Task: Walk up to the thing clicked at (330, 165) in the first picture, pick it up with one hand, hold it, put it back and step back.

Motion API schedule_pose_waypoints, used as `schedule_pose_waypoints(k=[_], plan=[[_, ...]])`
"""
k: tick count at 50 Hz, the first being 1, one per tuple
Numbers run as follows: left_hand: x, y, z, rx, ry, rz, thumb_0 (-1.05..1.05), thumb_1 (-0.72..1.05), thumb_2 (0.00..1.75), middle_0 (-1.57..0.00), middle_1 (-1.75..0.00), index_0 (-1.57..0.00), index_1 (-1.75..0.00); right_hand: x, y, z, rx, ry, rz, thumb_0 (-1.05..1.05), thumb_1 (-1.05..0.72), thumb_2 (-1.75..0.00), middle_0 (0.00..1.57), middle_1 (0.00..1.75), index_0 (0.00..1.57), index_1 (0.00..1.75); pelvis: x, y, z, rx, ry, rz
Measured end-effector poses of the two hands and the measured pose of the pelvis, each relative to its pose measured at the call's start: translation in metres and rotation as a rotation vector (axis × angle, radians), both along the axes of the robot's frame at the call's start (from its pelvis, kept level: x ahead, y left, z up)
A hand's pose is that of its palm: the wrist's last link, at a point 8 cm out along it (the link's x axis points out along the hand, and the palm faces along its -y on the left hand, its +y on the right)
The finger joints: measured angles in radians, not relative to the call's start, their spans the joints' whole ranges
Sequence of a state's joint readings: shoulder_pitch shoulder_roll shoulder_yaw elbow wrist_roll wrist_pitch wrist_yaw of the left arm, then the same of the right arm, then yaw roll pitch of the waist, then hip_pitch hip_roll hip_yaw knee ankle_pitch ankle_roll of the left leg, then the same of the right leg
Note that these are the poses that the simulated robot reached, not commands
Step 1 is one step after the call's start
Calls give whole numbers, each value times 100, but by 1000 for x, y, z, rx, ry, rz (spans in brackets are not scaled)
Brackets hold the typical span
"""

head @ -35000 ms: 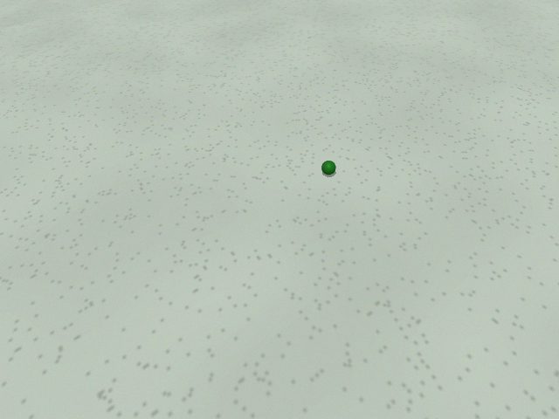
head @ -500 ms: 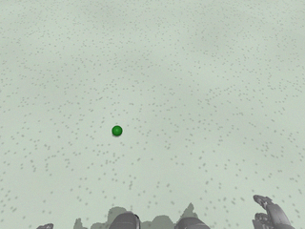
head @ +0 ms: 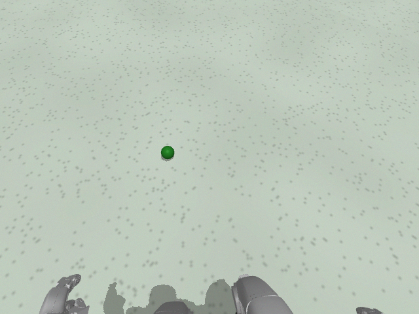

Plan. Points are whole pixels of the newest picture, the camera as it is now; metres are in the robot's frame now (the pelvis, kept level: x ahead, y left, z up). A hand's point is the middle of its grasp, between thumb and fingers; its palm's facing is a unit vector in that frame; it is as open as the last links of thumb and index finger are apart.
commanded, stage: step back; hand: left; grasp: from above
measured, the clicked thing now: (167, 152) +0.94 +0.21 -0.72
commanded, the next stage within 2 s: stand in 1.38 s
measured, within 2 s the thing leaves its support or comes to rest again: neither
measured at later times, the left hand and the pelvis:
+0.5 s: hand out of the picture -0.07 +0.26 -0.14, palm faces +0.01 -0.90 -0.44, open 7.4 cm; pelvis -0.14 -0.02 +0.00, yaw +0 degrees
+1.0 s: hand out of the picture -0.07 +0.25 -0.14, palm faces +0.04 -0.93 -0.37, open 7.4 cm; pelvis -0.13 -0.01 +0.00, yaw +2 degrees
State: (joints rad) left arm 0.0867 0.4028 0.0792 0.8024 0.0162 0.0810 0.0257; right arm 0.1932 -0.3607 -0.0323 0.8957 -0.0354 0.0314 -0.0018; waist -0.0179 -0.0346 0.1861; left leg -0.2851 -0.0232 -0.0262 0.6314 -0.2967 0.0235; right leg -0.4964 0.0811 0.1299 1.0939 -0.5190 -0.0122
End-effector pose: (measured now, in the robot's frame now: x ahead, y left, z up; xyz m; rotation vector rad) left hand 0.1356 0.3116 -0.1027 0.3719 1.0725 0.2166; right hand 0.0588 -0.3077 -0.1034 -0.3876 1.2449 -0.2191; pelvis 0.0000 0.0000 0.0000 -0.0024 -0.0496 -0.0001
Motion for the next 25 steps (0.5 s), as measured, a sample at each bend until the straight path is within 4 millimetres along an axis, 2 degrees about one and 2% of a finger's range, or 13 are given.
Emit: schedule_pose_waypoints(k=[6, 11, 13, 17, 20, 25], plan=[[-57, -8, -3, -8, 57, -13, 1, 91, 90, -20, -30, -20, -30, -17, -10, 10, -15, -84, 5, 1, -90, -90, 21, 30, 21, 30, -41, -8, 3, -11, 16, -44], [-114, -20, -9, 17, 112, -32, 1, 91, 90, -20, -30, -20, -30, -34, -31, 1, -9, -166, 9, 1, -90, -90, 21, 30, 21, 30, -81, -22, -8, -4, 21, -89], [-140, -26, -9, 21, 133, -26, 1, 91, 90, -20, -30, -20, -30, -46, -39, -5, -5, -175, -8, 1, -90, -90, 21, 30, 21, 30, -97, -26, -10, -28, 8, -81], [-183, -32, 2, 25, 154, 7, 1, 90, 90, -20, -30, -21, -30, -80, -43, -6, 11, -137, -32, 1, -90, -90, 21, 30, 21, 30, -115, -29, -2, 15, 8, -78], [-201, -29, 9, 36, 138, 26, 1, 90, 90, -20, -30, -21, -30, -107, -44, -9, 18, -94, -27, 1, -90, -90, 21, 30, 21, 30, -127, -28, 1, 23, 10, -56], [-217, -12, 9, 44, 80, 54, 1, 90, 90, -21, -30, -21, -30, -144, -35, -15, 22, -5, -3, 1, -90, -90, 21, 30, 20, 30, -141, -23, -3, 12, 9, -3]])
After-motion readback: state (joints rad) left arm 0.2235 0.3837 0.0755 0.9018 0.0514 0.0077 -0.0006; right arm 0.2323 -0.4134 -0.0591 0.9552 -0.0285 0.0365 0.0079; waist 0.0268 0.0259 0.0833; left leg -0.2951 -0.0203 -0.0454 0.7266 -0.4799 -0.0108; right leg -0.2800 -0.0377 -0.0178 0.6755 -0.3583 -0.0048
